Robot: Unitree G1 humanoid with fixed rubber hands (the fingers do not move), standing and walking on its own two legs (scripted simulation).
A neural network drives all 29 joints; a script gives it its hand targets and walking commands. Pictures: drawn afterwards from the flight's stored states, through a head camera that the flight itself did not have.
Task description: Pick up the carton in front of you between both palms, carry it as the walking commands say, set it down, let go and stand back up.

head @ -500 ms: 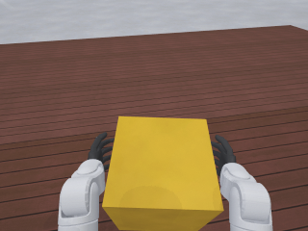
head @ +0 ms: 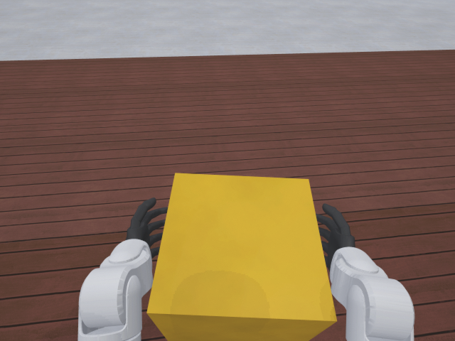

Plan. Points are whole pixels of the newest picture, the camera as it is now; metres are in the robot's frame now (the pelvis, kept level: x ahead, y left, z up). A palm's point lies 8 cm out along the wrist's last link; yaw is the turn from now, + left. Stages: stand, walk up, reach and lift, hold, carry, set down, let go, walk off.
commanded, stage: carry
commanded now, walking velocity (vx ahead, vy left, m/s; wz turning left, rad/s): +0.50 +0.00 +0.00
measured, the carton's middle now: (236, 269) +0.25 +0.01 +0.03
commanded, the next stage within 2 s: none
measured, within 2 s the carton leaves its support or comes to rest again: neither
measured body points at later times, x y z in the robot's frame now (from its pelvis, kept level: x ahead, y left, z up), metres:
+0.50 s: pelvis +0.34 -0.02 +0.00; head +0.33 -0.03 +0.45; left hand +0.59 +0.14 +0.10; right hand +0.59 -0.16 +0.10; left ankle +0.12 +0.09 -0.71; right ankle +0.47 -0.10 -0.72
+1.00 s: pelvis +0.62 -0.01 +0.00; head +0.63 +0.00 +0.45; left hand +0.92 +0.15 +0.11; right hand +0.92 -0.15 +0.11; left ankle +0.72 +0.07 -0.72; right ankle +0.48 -0.10 -0.69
